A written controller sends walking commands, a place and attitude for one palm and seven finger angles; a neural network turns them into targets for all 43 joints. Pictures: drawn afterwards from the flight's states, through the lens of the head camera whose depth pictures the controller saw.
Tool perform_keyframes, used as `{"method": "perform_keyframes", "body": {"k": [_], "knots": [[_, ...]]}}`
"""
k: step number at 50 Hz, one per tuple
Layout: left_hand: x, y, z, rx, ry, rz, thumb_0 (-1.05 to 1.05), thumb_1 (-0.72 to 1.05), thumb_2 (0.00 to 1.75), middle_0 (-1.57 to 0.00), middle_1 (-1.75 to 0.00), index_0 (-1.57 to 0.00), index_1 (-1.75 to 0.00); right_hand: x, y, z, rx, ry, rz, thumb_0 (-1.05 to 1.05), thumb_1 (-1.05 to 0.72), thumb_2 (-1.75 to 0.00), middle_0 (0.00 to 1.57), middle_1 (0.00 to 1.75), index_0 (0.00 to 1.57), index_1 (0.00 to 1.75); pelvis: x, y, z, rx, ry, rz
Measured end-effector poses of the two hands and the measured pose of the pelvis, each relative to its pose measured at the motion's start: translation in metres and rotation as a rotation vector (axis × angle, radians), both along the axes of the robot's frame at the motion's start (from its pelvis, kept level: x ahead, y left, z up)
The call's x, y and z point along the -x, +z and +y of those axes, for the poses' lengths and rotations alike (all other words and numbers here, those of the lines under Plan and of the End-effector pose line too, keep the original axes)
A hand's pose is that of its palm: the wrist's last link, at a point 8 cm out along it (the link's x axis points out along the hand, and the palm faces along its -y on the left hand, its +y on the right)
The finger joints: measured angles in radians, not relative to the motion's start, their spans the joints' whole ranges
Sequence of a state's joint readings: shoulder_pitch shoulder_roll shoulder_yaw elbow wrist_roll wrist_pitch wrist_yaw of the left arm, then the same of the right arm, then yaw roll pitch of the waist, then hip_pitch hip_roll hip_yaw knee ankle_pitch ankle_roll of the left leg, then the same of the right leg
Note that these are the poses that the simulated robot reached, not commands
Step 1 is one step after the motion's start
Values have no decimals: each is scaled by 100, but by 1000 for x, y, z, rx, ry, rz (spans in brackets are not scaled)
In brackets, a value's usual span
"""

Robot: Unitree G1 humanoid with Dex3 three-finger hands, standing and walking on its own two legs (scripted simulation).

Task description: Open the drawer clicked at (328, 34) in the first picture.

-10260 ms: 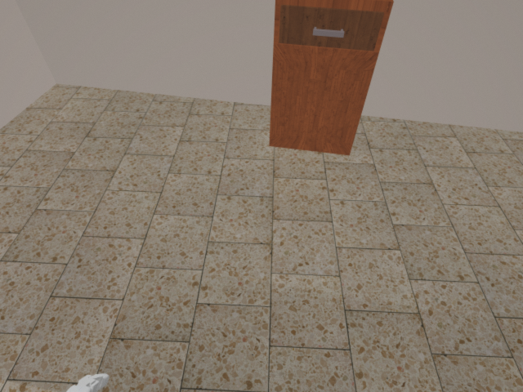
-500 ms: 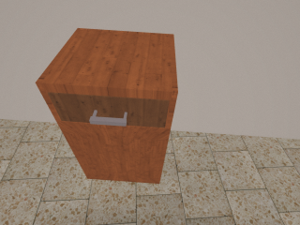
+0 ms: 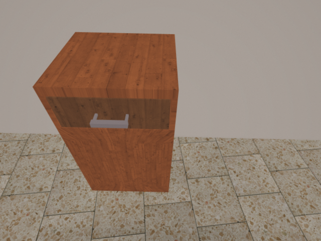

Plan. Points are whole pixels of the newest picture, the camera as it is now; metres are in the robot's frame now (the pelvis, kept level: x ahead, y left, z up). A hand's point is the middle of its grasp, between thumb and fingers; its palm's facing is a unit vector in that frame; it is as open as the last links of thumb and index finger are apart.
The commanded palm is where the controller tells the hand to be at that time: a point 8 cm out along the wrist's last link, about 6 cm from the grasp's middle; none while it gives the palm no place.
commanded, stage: come to a stop and stand still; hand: left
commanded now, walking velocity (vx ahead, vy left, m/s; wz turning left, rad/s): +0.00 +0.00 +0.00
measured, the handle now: (110, 120) +0.54 +0.21 -0.06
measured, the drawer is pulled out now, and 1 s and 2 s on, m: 0.00 0.00 0.00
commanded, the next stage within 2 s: look again from close up in 0.50 s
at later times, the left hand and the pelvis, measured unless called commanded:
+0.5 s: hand out of the picture -0.05 +0.18 -0.17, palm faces +0.01 -0.98 -0.18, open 7.4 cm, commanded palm none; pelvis -0.03 +0.01 +0.01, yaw +0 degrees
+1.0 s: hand out of the picture -0.04 +0.18 -0.17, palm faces +0.02 -0.99 -0.14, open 7.4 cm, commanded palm none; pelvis -0.02 +0.03 +0.01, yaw +0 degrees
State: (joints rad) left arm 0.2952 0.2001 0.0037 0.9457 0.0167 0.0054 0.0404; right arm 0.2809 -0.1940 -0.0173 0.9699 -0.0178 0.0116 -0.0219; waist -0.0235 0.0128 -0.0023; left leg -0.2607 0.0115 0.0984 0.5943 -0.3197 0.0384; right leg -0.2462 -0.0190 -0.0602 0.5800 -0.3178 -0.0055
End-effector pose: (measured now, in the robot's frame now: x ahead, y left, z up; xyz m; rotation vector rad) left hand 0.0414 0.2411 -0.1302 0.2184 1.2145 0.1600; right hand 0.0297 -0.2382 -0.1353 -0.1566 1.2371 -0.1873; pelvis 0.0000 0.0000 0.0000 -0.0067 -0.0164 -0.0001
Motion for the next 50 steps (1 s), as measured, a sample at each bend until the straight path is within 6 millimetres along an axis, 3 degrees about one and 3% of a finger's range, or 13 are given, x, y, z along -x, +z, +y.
{"method": "perform_keyframes", "body": {"k": [9, 22, 30, 37, 50], "knots": [[10, -2, -15, 47, -6, -38, 1, 93, 90, -21, -30, -20, -30, 14, 5, 6, -12, 24, -14, 0, -91, -90, 19, 30, 20, 30, 18, 3, 0, 3, -2, -22], [78, -7, -8, 64, 36, 136, 1, 91, 90, -20, -30, -20, -30, 71, 2, 25, -40, 1, 143, 0, -92, -90, 20, 30, 20, 30, 32, 7, 11, 7, 1, -9], [104, -7, -11, 84, 58, 214, 1, 91, 90, -20, -30, -20, -30, 84, 1, 37, -54, -17, 190, 0, -91, -90, 20, 30, 20, 30, 32, 9, 18, 5, -1, -5], [104, -8, -15, 101, 64, 221, 1, 91, 90, -20, -30, -20, -30, 76, 0, 46, -64, -21, 174, 0, -91, -90, 20, 30, 20, 30, 29, 9, 22, 4, -4, -7], [83, -10, -15, 114, 56, 183, 1, 91, 90, -20, -30, -20, -30, 62, 1, 51, -59, -24, 152, 0, -92, -90, 20, 30, 20, 30, 21, 10, 27, 3, -7, -4]]}}
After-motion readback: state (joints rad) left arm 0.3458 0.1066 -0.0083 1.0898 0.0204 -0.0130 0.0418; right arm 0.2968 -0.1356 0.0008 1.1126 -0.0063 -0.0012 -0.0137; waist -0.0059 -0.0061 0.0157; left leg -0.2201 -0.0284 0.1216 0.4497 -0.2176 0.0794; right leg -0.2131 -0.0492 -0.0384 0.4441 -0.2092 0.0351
